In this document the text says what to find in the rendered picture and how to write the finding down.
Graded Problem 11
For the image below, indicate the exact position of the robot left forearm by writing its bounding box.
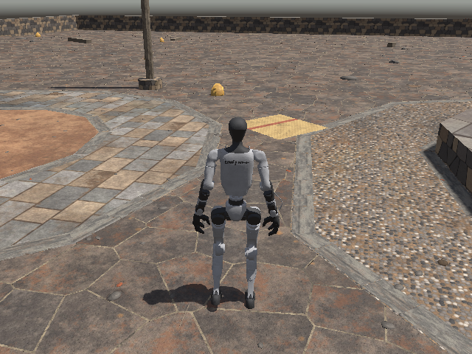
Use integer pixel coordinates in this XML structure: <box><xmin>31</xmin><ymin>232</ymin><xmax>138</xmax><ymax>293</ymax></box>
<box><xmin>195</xmin><ymin>179</ymin><xmax>210</xmax><ymax>216</ymax></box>

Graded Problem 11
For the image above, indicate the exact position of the robot right upper arm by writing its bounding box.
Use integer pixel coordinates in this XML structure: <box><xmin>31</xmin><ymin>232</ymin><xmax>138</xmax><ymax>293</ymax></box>
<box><xmin>252</xmin><ymin>149</ymin><xmax>271</xmax><ymax>192</ymax></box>

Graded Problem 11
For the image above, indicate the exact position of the humanoid robot torso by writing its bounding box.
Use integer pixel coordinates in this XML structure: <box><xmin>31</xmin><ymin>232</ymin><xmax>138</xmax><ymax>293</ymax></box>
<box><xmin>220</xmin><ymin>146</ymin><xmax>254</xmax><ymax>221</ymax></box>

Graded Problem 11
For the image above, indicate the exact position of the robot left hand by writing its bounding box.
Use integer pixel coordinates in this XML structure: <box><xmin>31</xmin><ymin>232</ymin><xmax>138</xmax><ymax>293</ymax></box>
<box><xmin>192</xmin><ymin>214</ymin><xmax>210</xmax><ymax>234</ymax></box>

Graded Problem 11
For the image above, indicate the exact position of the robot right hand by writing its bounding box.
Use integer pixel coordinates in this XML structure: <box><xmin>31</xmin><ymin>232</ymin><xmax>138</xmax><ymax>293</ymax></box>
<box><xmin>263</xmin><ymin>216</ymin><xmax>280</xmax><ymax>236</ymax></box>

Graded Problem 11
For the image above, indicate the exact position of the robot right forearm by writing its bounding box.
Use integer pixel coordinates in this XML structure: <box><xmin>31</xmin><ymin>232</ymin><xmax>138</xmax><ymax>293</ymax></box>
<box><xmin>263</xmin><ymin>180</ymin><xmax>278</xmax><ymax>217</ymax></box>

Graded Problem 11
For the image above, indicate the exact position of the robot head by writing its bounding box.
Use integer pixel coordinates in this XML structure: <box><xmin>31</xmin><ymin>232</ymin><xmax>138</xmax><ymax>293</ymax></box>
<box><xmin>224</xmin><ymin>117</ymin><xmax>250</xmax><ymax>153</ymax></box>

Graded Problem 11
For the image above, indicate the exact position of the robot left upper arm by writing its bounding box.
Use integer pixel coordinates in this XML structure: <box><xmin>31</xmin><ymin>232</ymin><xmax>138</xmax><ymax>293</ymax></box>
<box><xmin>203</xmin><ymin>149</ymin><xmax>222</xmax><ymax>190</ymax></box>

